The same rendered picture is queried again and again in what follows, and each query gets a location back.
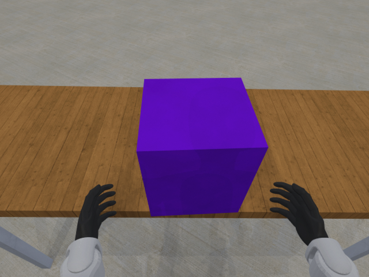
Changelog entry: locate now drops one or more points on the right robot forearm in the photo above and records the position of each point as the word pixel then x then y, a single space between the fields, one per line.
pixel 327 259

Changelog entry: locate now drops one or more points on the right robot hand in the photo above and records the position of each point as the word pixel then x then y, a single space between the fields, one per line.
pixel 303 212

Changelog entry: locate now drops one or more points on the left robot hand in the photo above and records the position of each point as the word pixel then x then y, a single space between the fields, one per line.
pixel 90 220

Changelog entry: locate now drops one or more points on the carton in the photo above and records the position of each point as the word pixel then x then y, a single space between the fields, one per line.
pixel 199 145

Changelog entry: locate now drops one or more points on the table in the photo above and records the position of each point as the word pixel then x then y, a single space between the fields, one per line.
pixel 59 142

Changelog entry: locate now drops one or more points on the left robot forearm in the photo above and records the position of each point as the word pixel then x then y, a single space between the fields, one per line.
pixel 83 259

